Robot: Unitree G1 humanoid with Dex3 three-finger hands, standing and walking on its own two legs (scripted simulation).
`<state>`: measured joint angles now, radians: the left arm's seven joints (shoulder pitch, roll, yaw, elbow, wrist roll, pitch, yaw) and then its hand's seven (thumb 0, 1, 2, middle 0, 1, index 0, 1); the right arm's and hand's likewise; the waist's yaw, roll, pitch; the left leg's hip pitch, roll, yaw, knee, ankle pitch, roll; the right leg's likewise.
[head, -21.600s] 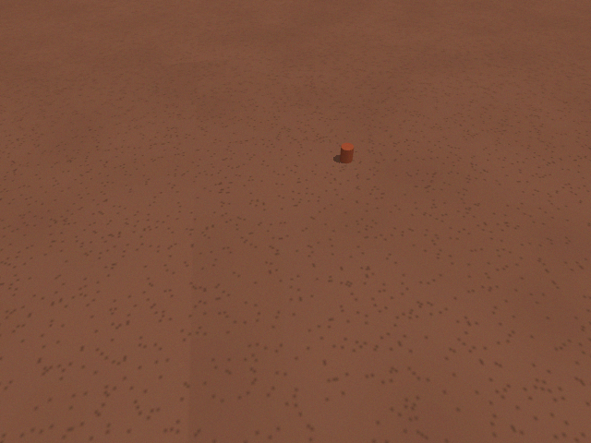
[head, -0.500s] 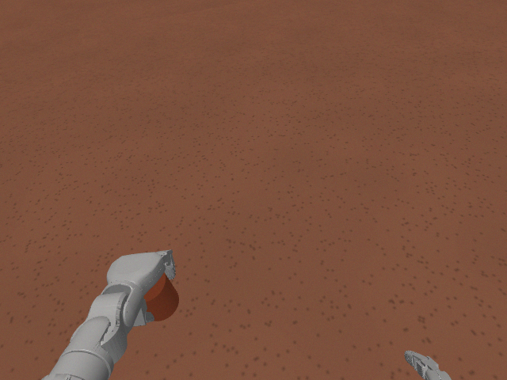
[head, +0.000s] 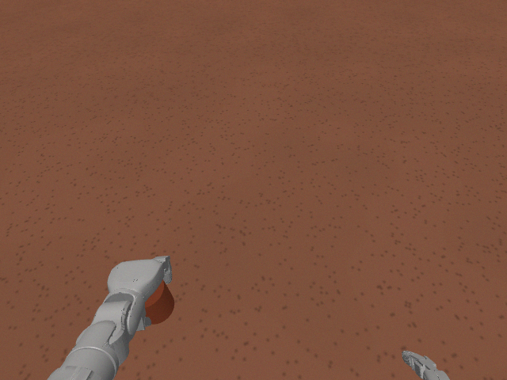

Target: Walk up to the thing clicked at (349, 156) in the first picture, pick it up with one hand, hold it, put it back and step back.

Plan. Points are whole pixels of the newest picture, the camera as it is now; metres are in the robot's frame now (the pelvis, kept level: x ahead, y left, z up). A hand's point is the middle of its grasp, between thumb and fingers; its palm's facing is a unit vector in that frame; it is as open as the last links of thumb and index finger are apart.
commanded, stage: crouch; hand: left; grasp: from above
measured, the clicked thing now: (151, 298) +0.31 +0.22 -0.11
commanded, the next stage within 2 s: lower in 1.62 s
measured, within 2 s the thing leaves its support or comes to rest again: neither
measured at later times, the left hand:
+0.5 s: hand (171, 314) +0.35 +0.23 -0.32, palm faces -0.43 +0.03 -0.90, open 10.1 cm
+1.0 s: hand (180, 325) +0.38 +0.25 -0.49, palm faces -0.45 -0.02 -0.89, open 10.0 cm
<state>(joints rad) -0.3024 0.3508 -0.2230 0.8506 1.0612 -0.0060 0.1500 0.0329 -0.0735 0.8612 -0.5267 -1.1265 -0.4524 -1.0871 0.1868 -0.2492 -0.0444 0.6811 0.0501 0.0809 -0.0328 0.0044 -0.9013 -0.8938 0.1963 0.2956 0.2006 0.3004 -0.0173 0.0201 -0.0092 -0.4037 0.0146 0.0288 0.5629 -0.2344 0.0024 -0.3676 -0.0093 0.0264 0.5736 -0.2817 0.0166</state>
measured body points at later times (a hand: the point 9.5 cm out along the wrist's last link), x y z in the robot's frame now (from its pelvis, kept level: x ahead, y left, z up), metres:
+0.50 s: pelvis -0.05 +0.01 -0.19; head +0.11 +0.02 +0.23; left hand +0.37 +0.23 -0.27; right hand -0.01 -0.28 -0.32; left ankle +0.03 +0.12 -0.73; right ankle +0.01 -0.13 -0.73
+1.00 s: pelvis -0.06 +0.00 -0.32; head +0.17 +0.04 +0.06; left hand +0.39 +0.25 -0.44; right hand +0.01 -0.28 -0.44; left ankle +0.03 +0.12 -0.73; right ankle +0.00 -0.13 -0.73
